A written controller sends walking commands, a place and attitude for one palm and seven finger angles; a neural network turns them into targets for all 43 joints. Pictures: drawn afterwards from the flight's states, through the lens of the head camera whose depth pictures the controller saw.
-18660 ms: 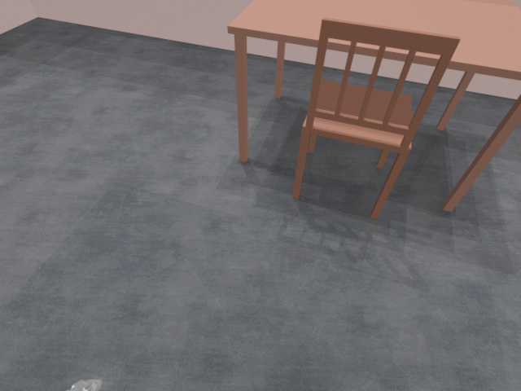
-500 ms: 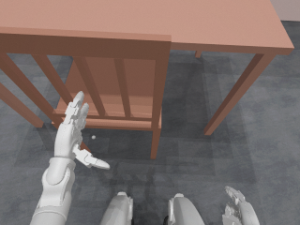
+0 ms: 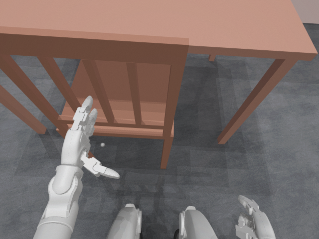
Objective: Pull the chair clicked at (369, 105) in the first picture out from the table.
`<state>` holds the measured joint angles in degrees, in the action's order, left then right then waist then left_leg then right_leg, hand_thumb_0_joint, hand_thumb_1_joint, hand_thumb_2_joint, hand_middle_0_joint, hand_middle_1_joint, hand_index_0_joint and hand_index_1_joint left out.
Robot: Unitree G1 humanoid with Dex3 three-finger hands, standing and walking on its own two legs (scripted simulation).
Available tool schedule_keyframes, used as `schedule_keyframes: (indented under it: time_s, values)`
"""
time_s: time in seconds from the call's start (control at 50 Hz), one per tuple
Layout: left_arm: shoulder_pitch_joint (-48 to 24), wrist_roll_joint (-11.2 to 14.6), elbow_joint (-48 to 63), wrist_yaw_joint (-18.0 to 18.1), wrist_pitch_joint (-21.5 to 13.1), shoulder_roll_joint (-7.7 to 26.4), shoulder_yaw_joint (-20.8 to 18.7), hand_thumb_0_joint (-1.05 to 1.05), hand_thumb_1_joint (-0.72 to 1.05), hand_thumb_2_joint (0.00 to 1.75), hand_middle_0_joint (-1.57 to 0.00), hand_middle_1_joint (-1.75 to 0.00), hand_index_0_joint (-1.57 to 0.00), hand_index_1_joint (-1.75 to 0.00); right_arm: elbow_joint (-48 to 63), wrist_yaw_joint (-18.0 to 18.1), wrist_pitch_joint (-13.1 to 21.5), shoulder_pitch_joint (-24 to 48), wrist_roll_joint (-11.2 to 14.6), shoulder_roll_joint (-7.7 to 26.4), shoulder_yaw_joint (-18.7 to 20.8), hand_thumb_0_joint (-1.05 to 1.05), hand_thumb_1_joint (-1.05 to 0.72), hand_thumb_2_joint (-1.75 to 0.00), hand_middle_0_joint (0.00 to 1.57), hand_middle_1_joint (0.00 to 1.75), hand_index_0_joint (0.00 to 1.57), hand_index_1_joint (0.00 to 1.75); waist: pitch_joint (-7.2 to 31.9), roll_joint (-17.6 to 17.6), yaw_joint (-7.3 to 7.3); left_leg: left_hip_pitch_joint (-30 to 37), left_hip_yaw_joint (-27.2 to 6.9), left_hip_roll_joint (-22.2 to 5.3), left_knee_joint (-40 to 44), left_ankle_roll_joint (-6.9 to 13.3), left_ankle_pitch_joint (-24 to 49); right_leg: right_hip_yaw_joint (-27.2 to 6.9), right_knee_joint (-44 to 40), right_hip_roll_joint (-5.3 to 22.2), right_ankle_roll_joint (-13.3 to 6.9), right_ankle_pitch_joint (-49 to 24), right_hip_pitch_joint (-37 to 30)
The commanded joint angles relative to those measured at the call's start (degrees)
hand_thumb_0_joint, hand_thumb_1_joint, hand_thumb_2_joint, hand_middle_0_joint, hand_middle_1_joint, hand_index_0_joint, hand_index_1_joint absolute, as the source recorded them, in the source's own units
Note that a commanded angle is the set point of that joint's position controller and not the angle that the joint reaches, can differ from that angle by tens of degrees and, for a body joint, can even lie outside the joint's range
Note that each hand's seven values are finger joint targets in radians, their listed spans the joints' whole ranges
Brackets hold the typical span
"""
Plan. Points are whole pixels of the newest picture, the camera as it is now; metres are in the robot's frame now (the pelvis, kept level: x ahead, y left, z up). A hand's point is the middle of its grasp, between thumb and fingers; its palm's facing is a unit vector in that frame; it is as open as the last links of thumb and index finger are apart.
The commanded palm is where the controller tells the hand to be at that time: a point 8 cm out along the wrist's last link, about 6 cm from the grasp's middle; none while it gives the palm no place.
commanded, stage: push the fingers through the gap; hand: left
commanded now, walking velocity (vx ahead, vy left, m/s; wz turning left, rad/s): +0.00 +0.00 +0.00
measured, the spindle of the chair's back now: (102, 95) +0.47 +0.17 +0.02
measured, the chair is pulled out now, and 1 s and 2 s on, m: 0.00 0.00 0.00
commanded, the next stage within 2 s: hook a spindle and tug to test in 1.50 s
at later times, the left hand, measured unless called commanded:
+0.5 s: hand (105, 126) +0.38 +0.15 +0.02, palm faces -0.05 -1.00 -0.03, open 16.9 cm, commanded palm +0.37 +0.20 +0.02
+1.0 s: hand (110, 109) +0.43 +0.14 +0.02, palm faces -0.03 -1.00 -0.03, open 16.9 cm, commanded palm +0.41 +0.19 +0.02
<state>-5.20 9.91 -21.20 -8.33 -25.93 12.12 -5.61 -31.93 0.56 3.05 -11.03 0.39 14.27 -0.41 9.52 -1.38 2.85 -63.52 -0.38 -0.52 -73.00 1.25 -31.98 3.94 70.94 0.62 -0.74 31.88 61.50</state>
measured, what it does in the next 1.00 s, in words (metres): stands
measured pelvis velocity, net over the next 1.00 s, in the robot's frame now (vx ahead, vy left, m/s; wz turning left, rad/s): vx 0.00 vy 0.00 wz -0.01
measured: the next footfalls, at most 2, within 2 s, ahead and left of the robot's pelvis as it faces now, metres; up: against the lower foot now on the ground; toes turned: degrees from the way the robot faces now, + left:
none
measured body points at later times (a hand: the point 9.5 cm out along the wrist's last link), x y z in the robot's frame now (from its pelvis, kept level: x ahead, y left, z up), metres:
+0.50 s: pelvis +0.00 +0.00 +0.00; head +0.12 +0.01 +0.43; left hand +0.38 +0.20 +0.02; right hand +0.12 -0.26 -0.11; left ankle +0.02 +0.10 -0.62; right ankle +0.02 -0.12 -0.62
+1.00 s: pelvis +0.00 +0.00 +0.00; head +0.13 +0.01 +0.43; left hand +0.43 +0.20 +0.02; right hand +0.08 -0.26 -0.12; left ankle +0.02 +0.10 -0.62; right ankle +0.02 -0.12 -0.62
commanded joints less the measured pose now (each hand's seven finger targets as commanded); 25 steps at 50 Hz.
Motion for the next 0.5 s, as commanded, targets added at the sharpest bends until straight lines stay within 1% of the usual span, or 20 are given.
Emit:
schedule_keyframes:
  time_s: [0.0, 0.02, 0.04, 0.06, 0.08, 0.12, 0.16, 0.2, 0.22, 0.24, 0.26, 0.28, 0.3, 0.32, 0.34, 0.38, 0.4, 0.44, 0.46, 0.48]
  values:
    - [-16.4, -0.2, 10.2, 0.8, -4.1, 6.1, -2.6, 0.0, -0.5, 0.3, -0.06, -0.08, -0.06, -0.08, 5.6, 0.9, 2.1, -1.6, -0.2, 8.4, 3.4, 0.0, -0.9, -0.9, 0.2, 0.3, 0.2, 0.3, 20.6, -1.4, 1.55, 16.7, -2.8, -0.1, 8.9, -0.2, 17.1, -1.6, -8.8, -0.6, -0.9, -14.6, -8.8]
    - [-17.6, -0.2, 10.2, 1.0, -4.1, 7.4, -3.7, 0.0, -0.5, 0.3, -0.06, -0.08, -0.06, -0.08, 5.3, 1.0, 2.2, -1.7, -0.3, 8.5, 3.4, 0.0, -0.9, -0.9, 0.2, 0.3, 0.2, 0.3, 21.7, -1.9, 1.38, 16.9, -2.8, -0.1, 8.6, -0.2, 17.9, -1.7, -8.5, -0.7, -1.0, -15.2, -9.1]
    - [-17.6, -0.4, 9.8, 1.0, -4.1, 7.6, -3.9, 0.0, -0.5, 0.3, -0.06, -0.08, -0.06, -0.08, 5.3, 1.0, 2.1, -1.8, -0.3, 8.5, 3.4, 0.0, -0.9, -0.9, 0.2, 0.3, 0.2, 0.3, 22.8, -1.8, 1.04, 17.5, -2.9, -0.1, 8.8, -0.4, 18.1, -1.7, -8.4, -0.6, -1.0, -15.2, -9.2]
    - [-17.8, -0.2, 9.8, 0.8, -4.0, 6.6, -3.2, 0.0, -0.5, 0.3, -0.06, -0.08, -0.06, -0.08, 5.4, 0.9, 2.0, -1.8, -0.3, 8.3, 3.4, 0.0, -0.9, -0.9, 0.2, 0.3, 0.2, 0.3, 23.2, -2.3, 1.0, 18.0, -2.7, 0.0, 8.9, -0.3, 18.8, -1.8, -8.6, -0.5, -1.0, -16.0, -10.0]
    - [-17.3, 0.0, 10.0, 0.8, -3.8, 7.0, -3.7, 0.0, -0.5, 0.3, -0.06, -0.08, -0.06, -0.08, 5.4, 0.8, 1.9, -1.9, -0.3, 8.2, 3.4, 0.0, -0.9, -0.9, 0.2, 0.3, 0.2, 0.3, 24.1, -2.8, 0.63, 18.4, -2.6, -0.1, 8.9, -0.4, 19.7, -1.8, -8.5, -0.5, -1.0, -16.9, -10.7]
    - [-15.9, 0.0, 7.4, 0.8, -3.0, 8.2, -5.2, 0.0, -0.5, 0.3, -0.06, -0.08, -0.06, -0.08, 5.3, 0.8, 1.5, -2.4, -0.2, 8.4, 3.4, 0.0, -0.9, -0.9, 0.2, 0.3, 0.2, 0.3, 23.8, -1.5, 0.53, 17.4, -2.4, 0.0, 8.9, -0.3, 20.9, -1.9, -8.7, -0.7, -1.0, -18.6, -12.1]
    - [-17.4, 0.1, 6.8, 0.5, -2.7, 7.0, -4.1, 0.0, -0.5, 0.3, -0.06, -0.08, -0.06, -0.08, 5.2, 0.6, 1.2, -2.4, -0.1, 8.2, 3.3, 0.0, -0.9, -0.9, 0.2, 0.3, 0.2, 0.3, 23.2, -0.8, 1.13, 16.8, -2.2, -0.1, 9.0, -0.3, 20.2, -2.0, -8.9, -0.6, -0.8, -18.7, -12.1]
    - [-18.9, 0.2, 5.6, 0.5, -2.5, 7.3, -4.4, 0.0, -0.5, 0.3, -0.06, -0.08, -0.06, -0.08, 5.1, 0.6, 1.0, -2.7, 0.0, 8.3, 3.3, 0.0, -0.9, -0.9, 0.2, 0.3, 0.2, 0.3, 22.4, 0.0, 1.36, 15.5, -2.1, 0.0, 9.1, -0.2, 18.8, -2.1, -9.1, -0.6, -0.7, -17.8, -12.4]
    - [-19.4, 0.1, 4.5, 0.6, -2.6, 8.3, -5.5, 0.0, -0.5, 0.3, -0.06, -0.08, -0.06, -0.08, 5.0, 0.7, 0.9, -2.9, -0.1, 8.4, 3.3, 0.0, -0.9, -0.9, 0.2, 0.3, 0.2, 0.3, 22.0, 0.3, 1.38, 14.9, -2.0, 0.0, 8.9, -0.1, 18.8, -2.2, -9.1, -0.7, -0.8, -17.9, -12.4]
    - [-21.1, 0.0, 4.7, 0.6, -2.9, 7.7, -4.9, 0.0, -0.5, 0.3, -0.06, -0.08, -0.06, -0.08, 4.7, 0.7, 0.9, -3.1, -0.1, 8.3, 3.3, 0.0, -0.9, -0.9, 0.2, 0.3, 0.2, 0.3, 22.3, -0.6, 1.65, 15.5, -2.0, 0.0, 8.9, -0.2, 19.2, -2.1, -9.0, -0.7, -0.7, -18.3, -11.9]
    - [-21.3, 0.1, 4.9, 0.6, -3.2, 7.7, -5.1, 0.0, -0.5, 0.3, -0.06, -0.08, -0.06, -0.08, 4.6, 0.7, 1.0, -3.2, -0.1, 8.2, 3.4, 0.0, -0.9, -0.9, 0.2, 0.3, 0.2, 0.3, 22.7, -1.1, 1.42, 16.1, -2.0, -0.1, 9.0, -0.3, 19.3, -2.1, -9.0, -0.6, -0.8, -18.2, -11.9]
    - [-21.7, 0.1, 5.0, 0.6, -3.4, 7.5, -4.8, 0.0, -0.5, 0.3, -0.06, -0.08, -0.06, -0.08, 4.5, 0.6, 1.0, -3.4, -0.1, 8.3, 3.4, 0.0, -0.9, -0.9, 0.2, 0.3, 0.2, 0.3, 23.1, -0.6, 1.62, 16.4, -2.0, 0.0, 9.0, -0.2, 19.8, -2.2, -9.1, -0.7, -0.8, -18.6, -12.3]
    - [-21.7, 0.1, 4.8, 0.6, -3.7, 7.8, -5.1, 0.0, -0.5, 0.3, -0.06, -0.08, -0.06, -0.08, 4.6, 0.6, 1.0, -3.4, -0.1, 8.3, 3.5, 0.0, -0.9, -0.9, 0.2, 0.3, 0.2, 0.3, 23.4, -1.5, 1.34, 16.9, -2.0, -0.1, 9.1, -0.4, 19.9, -2.1, -9.1, -0.7, -0.9, -18.3, -11.8]
    - [-22.9, -0.1, 4.6, 0.7, -4.0, 8.3, -5.2, 0.0, -0.5, 0.3, -0.06, -0.08, -0.06, -0.08, 4.3, 0.6, 0.9, -3.7, -0.2, 8.5, 3.5, 0.0, -0.9, -0.9, 0.2, 0.3, 0.2, 0.3, 23.5, -1.1, 1.75, 17.0, -2.2, -0.1, 8.9, -0.3, 20.3, -2.0, -8.9, -0.7, -0.9, -18.5, -11.6]
    - [-22.7, -0.2, 3.7, 0.7, -4.0, 7.4, -4.7, 0.0, -0.5, 0.3, -0.06, -0.08, -0.06, -0.08, 4.2, 0.5, 0.9, -3.8, -0.2, 8.3, 3.5, 0.0, -0.9, -0.9, 0.2, 0.3, 0.2, 0.3, 23.3, -1.2, 1.77, 16.8, -2.1, 0.0, 9.0, -0.3, 20.0, -2.1, -9.1, -0.8, -0.8, -18.4, -11.6]
    - [-25.1, -0.5, 2.3, 0.8, -4.4, 8.6, -5.6, 0.0, -0.5, 0.3, -0.06, -0.08, -0.06, -0.08, 3.6, 0.5, 0.7, -4.2, -0.3, 8.5, 3.5, 0.0, -0.9, -0.9, 0.2, 0.3, 0.2, 0.3, 22.6, -1.3, 1.95, 16.3, -2.1, -0.1, 9.0, -0.4, 19.5, -2.1, -9.0, -0.7, -0.8, -17.9, -11.0]
    - [-26.0, -0.5, 2.0, 0.9, -4.5, 8.2, -5.3, 0.0, -0.5, 0.3, -0.06, -0.08, -0.06, -0.08, 3.6, 0.5, 0.6, -4.1, -0.3, 8.4, 3.5, 0.0, -0.9, -0.9, 0.2, 0.3, 0.2, 0.3, 22.9, -1.6, 2.05, 16.3, -2.1, 0.0, 9.0, -0.4, 18.9, -2.1, -9.1, -0.7, -0.8, -17.3, -10.9]
    - [-26.4, -0.7, -0.3, 1.1, -4.5, 9.6, -6.9, 0.0, -0.5, 0.3, -0.06, -0.08, -0.06, -0.08, 3.2, 0.5, 0.4, -4.6, -0.4, 8.6, 3.4, 0.0, -0.9, -0.9, 0.2, 0.3, 0.2, 0.3, 22.5, -0.8, 2.03, 15.6, -2.0, 0.0, 8.9, -0.3, 18.9, -2.3, -9.2, -0.8, -0.8, -17.6, -11.1]
    - [-27.8, -0.9, -0.4, 1.0, -4.7, 8.8, -5.7, 0.0, -0.5, 0.3, -0.06, -0.08, -0.06, -0.08, 3.2, 0.5, 0.3, -4.6, -0.3, 8.6, 3.4, 0.0, -0.9, -0.9, 0.2, 0.3, 0.2, 0.3, 22.7, -1.8, 2.34, 16.2, -2.1, -0.1, 9.0, -0.4, 19.1, -2.2, -9.0, -0.8, -0.9, -17.5, -10.4]
    - [-29.9, -0.7, 0.6, 1.0, -5.0, 8.8, -5.7, 0.0, -0.5, 0.3, -0.06, -0.08, -0.06, -0.08, 3.1, 0.4, 0.4, -4.6, -0.4, 8.6, 3.5, 0.0, -0.9, -0.9, 0.2, 0.3, 0.2, 0.3, 23.9, -2.8, 2.28, 17.0, -2.2, 0.0, 8.9, -0.5, 19.3, -2.1, -8.9, -0.7, -0.9, -17.4, -10.2]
